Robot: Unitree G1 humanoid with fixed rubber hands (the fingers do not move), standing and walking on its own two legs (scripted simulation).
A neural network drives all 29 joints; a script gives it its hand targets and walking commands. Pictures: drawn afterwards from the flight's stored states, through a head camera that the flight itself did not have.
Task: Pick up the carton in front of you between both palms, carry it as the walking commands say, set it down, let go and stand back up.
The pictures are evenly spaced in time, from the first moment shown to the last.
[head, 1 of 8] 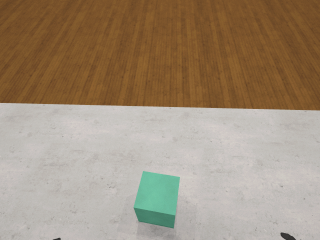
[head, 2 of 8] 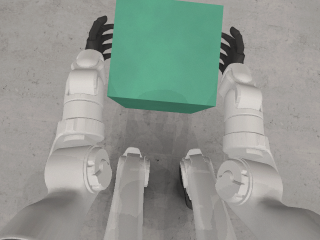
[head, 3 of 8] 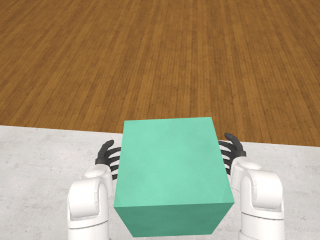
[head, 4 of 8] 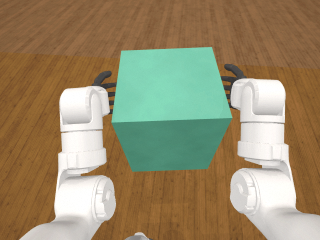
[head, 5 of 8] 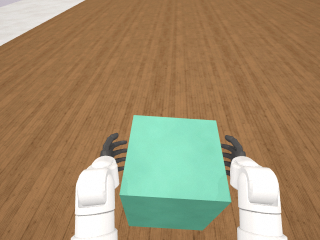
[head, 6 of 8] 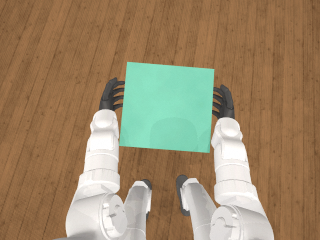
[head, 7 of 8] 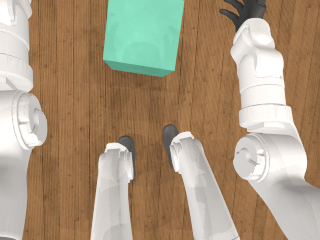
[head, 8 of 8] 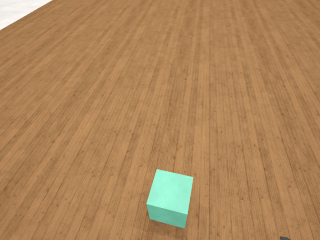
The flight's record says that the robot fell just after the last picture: no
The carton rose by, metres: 1.11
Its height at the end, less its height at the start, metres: +0.38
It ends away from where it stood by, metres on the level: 5.67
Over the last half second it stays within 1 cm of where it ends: yes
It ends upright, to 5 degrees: yes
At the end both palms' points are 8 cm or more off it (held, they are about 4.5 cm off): yes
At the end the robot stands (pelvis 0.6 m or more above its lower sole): yes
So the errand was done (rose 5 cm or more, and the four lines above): yes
